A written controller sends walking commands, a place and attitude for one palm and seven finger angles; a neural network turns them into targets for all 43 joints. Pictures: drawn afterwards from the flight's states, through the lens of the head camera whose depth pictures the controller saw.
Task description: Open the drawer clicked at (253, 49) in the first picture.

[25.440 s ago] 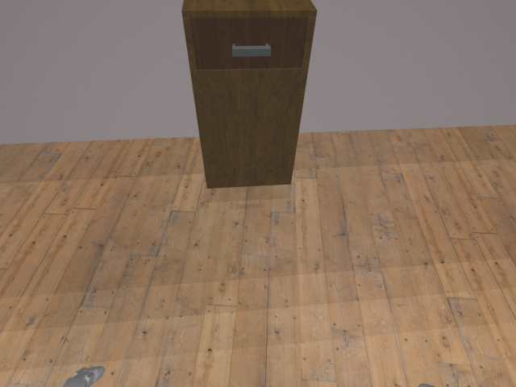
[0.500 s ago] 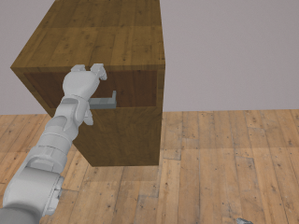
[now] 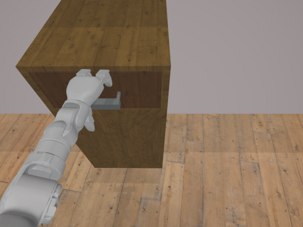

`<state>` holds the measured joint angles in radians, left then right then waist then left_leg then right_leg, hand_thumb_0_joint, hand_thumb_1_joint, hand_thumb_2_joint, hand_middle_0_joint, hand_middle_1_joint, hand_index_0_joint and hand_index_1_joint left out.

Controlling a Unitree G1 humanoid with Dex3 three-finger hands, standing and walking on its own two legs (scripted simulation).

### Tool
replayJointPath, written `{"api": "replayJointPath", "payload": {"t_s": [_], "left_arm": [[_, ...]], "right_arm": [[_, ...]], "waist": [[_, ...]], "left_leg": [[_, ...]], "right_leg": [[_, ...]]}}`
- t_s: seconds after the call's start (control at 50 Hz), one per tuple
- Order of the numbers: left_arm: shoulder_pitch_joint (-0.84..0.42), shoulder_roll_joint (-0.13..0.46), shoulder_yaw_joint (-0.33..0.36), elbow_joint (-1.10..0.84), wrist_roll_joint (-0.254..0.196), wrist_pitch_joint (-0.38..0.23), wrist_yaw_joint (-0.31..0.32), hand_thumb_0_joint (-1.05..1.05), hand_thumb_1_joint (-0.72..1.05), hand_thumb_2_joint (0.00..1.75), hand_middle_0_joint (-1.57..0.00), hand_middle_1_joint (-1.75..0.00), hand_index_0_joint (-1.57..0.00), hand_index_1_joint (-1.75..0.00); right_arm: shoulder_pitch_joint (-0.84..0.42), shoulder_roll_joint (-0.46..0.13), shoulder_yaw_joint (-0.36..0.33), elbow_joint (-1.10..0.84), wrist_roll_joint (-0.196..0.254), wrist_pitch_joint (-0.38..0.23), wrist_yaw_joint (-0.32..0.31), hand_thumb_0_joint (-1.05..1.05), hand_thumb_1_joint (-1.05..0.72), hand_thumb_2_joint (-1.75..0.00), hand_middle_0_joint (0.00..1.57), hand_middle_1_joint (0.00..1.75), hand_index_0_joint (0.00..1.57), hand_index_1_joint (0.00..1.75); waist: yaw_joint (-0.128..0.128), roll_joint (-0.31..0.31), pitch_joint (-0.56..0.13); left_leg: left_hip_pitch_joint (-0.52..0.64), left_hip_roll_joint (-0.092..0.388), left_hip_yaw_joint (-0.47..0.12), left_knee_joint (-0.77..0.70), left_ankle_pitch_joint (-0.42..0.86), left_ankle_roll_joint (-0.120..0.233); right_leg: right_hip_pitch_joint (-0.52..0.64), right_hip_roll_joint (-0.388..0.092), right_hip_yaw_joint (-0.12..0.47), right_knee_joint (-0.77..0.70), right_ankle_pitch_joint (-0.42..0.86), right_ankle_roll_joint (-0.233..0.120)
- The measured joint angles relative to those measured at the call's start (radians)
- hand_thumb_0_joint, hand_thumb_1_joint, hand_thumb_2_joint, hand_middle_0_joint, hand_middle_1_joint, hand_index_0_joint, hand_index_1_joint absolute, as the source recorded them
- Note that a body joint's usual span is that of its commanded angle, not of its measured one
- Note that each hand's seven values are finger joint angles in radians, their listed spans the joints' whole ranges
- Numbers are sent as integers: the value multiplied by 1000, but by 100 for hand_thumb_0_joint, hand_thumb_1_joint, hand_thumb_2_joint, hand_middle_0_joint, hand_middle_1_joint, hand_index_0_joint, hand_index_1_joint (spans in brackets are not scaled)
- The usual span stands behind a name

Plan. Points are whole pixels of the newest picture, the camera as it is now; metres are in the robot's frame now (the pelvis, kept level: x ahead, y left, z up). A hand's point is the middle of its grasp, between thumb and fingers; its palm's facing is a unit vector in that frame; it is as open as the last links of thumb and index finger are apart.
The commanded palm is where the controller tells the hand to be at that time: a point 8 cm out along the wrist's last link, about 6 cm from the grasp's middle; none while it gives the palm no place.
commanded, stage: re-aim the fingers above the handle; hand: left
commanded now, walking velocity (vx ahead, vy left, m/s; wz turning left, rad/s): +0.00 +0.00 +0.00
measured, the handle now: (100, 99) +0.50 +0.18 +0.00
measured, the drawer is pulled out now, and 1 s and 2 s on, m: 0.00 0.00 0.00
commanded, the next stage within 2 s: lower the fingers behind the handle in 0.42 s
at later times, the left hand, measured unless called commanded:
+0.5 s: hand (93, 104) +0.44 +0.18 +0.06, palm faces -0.05 -0.05 -1.00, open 13.8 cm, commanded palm +0.44 +0.20 +0.12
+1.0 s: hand (88, 107) +0.44 +0.20 +0.04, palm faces -0.17 +0.00 -0.99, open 13.8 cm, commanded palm +0.43 +0.21 +0.09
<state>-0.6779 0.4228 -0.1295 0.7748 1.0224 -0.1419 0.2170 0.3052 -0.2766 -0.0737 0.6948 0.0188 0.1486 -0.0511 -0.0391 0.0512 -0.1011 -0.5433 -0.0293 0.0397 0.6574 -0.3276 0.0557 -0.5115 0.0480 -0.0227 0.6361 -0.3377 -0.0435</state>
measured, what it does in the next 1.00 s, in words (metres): stands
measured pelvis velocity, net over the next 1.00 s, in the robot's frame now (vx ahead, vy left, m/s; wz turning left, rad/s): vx -0.02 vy -0.01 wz -0.02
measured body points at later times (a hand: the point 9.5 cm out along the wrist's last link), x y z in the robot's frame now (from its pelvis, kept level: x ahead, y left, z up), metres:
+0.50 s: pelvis +0.00 -0.01 +0.00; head +0.06 -0.02 +0.45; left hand +0.43 +0.18 +0.11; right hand +0.07 -0.28 -0.13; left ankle -0.01 +0.08 -0.72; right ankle -0.02 -0.10 -0.72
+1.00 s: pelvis -0.02 -0.01 +0.00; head +0.04 -0.03 +0.44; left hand +0.44 +0.20 +0.09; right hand +0.04 -0.28 -0.13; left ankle -0.01 +0.08 -0.72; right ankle -0.02 -0.10 -0.72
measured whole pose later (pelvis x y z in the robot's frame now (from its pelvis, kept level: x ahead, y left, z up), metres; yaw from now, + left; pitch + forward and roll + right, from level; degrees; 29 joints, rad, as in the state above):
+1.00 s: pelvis -0.02 -0.01 +0.00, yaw -1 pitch +13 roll +0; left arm -0.79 0.47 -0.11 1.04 1.04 0.02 0.15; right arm 0.30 -0.26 -0.01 0.63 0.04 0.15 -0.08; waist -0.10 0.04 -0.10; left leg -0.59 0.00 0.05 0.67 -0.30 0.04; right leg -0.57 0.07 -0.01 0.65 -0.31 -0.06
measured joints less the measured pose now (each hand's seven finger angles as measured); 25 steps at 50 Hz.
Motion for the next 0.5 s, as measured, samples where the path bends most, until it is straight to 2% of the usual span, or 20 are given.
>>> {"api": "replayJointPath", "payload": {"t_s": [0.06,0.12,0.18,0.24,0.28,0.34,0.4,0.44,0.5], "left_arm": [[-28,-2,39,41,18,46,60,0,-49,30,-33,-120,-32,-121],[-38,-8,40,67,19,79,82,0,-49,30,-38,-124,-33,-122],[-40,-19,44,92,25,133,64,0,-49,30,-38,-125,-34,-124],[-41,2,53,143,19,187,23,0,-49,30,-36,-124,-34,-124],[-35,22,57,159,9,195,-12,0,-49,30,-35,-123,-33,-123],[-15,44,35,130,-10,166,-65,0,-49,30,-34,-122,-33,-122],[0,42,-9,65,-21,99,-95,0,-49,30,-33,-121,-32,-122],[2,29,-29,29,-18,49,-89,0,-49,30,-33,-120,-32,-121],[-9,7,-28,7,-7,0,-44,0,-49,30,-33,-120,-32,-121]], "right_arm": [[-25,3,8,0,-1,0,7,0,-91,-89,20,30,20,30],[-35,11,19,-5,1,7,11,0,-91,-89,20,30,20,30],[-41,21,33,-10,7,21,12,0,-91,-89,20,30,20,30],[-46,32,48,-22,15,30,5,0,-91,-89,20,30,20,30],[-41,37,53,-34,20,27,-1,0,-91,-89,20,30,20,30],[-22,38,47,-48,20,15,-9,0,-91,-89,20,30,20,30],[-6,30,31,-43,14,1,-14,0,-91,-89,20,30,20,30],[-3,22,21,-34,9,-6,-15,0,-91,-89,20,30,20,30],[-13,11,13,-19,4,-12,-11,0,-91,-89,20,30,20,30]], "waist": [[-9,0,-5],[-7,7,-16],[-5,13,-24],[-13,15,-23],[-15,14,-15],[-8,9,-3],[5,4,9],[10,2,13],[7,-1,12]], "left_leg": [[-14,4,13,4,-1,0],[-14,8,24,-5,2,0],[3,11,31,-22,9,-1],[24,13,35,-39,15,-3],[35,13,31,-47,19,-5],[42,11,17,-51,24,-7],[38,6,-2,-42,22,-7],[27,2,-11,-29,18,-7],[5,-1,-14,-7,9,-6]], "right_leg": [[-22,3,12,12,0,0],[-27,7,24,5,7,1],[-14,11,32,-9,14,1],[4,13,36,-21,20,-1],[16,13,33,-30,23,-3],[30,12,20,-40,25,-6],[36,7,0,-39,21,-7],[30,3,-10,-29,15,-7],[10,0,-14,-7,4,-6]]}}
